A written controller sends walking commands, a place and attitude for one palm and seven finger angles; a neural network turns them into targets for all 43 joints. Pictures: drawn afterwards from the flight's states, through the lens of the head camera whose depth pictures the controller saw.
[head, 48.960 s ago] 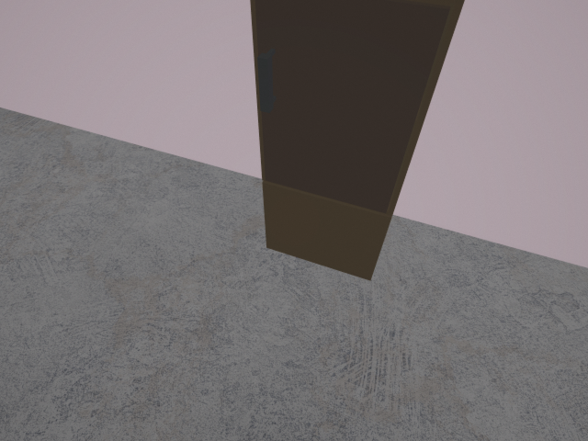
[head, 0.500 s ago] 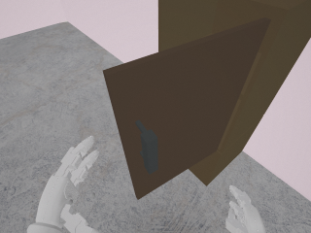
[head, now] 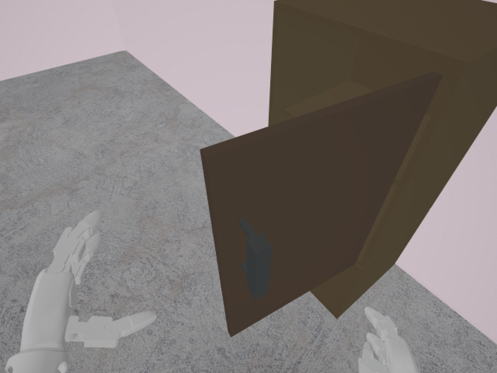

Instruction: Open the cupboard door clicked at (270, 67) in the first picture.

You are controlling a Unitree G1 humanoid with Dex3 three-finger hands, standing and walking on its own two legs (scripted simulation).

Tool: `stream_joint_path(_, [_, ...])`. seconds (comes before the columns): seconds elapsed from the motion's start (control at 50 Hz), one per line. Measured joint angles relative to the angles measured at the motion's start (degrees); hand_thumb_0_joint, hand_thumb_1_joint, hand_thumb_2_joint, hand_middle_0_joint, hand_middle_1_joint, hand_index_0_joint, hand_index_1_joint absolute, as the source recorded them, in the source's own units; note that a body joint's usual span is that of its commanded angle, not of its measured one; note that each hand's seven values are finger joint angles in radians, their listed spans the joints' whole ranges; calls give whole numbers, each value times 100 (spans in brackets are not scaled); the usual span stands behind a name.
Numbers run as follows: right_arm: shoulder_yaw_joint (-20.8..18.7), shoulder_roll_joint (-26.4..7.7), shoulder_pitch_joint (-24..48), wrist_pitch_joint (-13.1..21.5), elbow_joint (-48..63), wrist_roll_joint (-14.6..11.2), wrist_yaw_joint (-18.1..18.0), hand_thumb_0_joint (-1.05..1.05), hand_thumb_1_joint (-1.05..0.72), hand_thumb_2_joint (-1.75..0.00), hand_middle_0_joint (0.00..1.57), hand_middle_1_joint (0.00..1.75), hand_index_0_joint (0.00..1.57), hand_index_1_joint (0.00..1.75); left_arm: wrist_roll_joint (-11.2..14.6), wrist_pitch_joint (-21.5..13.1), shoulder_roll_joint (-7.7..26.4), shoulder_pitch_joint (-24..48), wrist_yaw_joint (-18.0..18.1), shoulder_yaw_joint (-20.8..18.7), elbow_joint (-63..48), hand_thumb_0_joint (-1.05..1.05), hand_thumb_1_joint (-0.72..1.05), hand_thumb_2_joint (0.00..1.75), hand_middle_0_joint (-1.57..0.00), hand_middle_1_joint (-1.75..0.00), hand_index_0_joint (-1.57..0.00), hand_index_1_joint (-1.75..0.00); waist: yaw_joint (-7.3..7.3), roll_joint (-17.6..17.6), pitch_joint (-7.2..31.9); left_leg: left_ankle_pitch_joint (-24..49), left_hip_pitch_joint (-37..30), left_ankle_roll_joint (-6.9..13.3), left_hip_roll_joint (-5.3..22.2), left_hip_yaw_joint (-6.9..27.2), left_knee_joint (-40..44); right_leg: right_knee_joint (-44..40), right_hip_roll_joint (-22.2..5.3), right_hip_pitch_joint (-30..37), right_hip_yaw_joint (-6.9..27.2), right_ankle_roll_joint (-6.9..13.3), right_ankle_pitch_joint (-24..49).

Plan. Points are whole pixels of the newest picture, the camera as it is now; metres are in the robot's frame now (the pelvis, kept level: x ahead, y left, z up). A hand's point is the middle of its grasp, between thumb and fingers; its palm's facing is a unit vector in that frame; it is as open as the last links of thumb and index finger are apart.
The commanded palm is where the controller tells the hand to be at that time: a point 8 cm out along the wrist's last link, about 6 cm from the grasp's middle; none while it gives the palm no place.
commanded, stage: draw the hand back to the body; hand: left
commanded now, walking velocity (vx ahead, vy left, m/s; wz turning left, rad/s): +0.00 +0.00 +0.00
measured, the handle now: (251, 258) +0.29 +0.04 +0.05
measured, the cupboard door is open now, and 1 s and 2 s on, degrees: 82 82 82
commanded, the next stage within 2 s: step back with the hand held close in 0.78 s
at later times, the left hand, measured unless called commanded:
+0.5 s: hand (58, 251) +0.20 +0.25 +0.18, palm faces +0.46 -0.79 -0.40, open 8.1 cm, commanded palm +0.15 +0.29 +0.18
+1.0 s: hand (66, 249) +0.20 +0.24 +0.18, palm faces +0.45 -0.78 -0.43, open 7.4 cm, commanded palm +0.14 +0.27 +0.19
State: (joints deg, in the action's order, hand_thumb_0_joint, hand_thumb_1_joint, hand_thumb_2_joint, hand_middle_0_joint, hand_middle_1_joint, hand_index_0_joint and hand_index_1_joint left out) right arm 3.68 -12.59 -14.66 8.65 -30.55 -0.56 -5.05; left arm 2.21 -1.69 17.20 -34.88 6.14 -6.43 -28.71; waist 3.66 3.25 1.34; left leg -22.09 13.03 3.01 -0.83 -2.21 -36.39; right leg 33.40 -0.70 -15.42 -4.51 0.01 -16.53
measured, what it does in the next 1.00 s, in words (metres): stands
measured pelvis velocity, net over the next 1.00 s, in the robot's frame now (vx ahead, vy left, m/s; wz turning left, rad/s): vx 0.00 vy -0.02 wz -0.02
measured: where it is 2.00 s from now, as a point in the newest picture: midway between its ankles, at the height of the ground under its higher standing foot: outside the picture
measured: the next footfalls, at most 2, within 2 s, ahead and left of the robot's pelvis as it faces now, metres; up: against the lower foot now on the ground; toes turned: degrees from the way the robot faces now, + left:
right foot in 1.74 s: -0.07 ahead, -0.12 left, +0.00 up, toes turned +2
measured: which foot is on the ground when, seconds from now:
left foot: down 0.00-1.00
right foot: down 0.00-1.00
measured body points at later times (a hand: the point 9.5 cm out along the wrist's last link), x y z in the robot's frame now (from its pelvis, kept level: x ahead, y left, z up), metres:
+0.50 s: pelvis +0.01 -0.01 +0.01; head -0.01 -0.03 +0.46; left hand +0.17 +0.29 +0.20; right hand +0.20 -0.23 -0.07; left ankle -0.03 +0.08 -0.73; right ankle +0.02 -0.12 -0.73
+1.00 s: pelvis +0.00 -0.02 +0.02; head -0.01 -0.04 +0.47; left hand +0.17 +0.28 +0.21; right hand +0.18 -0.24 -0.07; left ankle -0.03 +0.08 -0.73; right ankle +0.02 -0.12 -0.73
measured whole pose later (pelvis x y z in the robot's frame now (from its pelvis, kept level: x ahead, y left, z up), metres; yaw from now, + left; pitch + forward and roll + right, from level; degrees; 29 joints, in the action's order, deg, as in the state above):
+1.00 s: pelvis +0.00 -0.02 +0.02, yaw -1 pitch -3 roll -1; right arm 1.6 -13.2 -10.5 6.2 -35.7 -0.4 -3.7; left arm 2.9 -7.6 20.8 -25.3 6.5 -21.4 -21.9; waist 3.3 3.9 -1.7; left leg -16.2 5.8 1.3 0.8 -2.7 -25.3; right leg 21.6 1.5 -8.2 -4.0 1.7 -10.2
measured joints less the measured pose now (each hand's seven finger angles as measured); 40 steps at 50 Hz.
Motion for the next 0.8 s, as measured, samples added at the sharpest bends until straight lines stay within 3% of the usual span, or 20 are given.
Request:
stream_joint_path(0.2, [-61,-11,181,-20,-309,54,109,1,-90,-90,20,30,20,30,2,-99,155,317,70,-541,123,0,25,62,-19,-30,-19,-30,51,31,-162,309,-627,0,-53,-62,751,-627,-14,555,72,-25,257])
stream_joint_path(0.46, [-182,-66,335,-168,-500,46,135,1,-90,-90,20,30,20,30,108,-202,332,827,96,-1279,416,1,70,81,-20,-30,-21,-30,99,35,-279,493,-959,-68,1,-74,1142,-975,60,857,85,46,420])
stream_joint_path(0.6, [-230,-91,346,-203,-562,44,158,1,-90,-90,20,30,20,30,121,-230,198,834,62,-1196,513,1,84,88,-21,-30,-21,-30,79,42,-320,547,-1003,-100,34,-75,1218,-1037,97,891,85,85,465])
stream_joint_path(0.8, [-251,-59,327,-126,-635,45,133,1,-90,-90,20,30,20,30,114,-269,242,789,49,-1183,530,1,89,90,-21,-30,-22,-30,65,38,-354,563,-1044,-159,105,-71,1226,-1091,168,947,78,148,505])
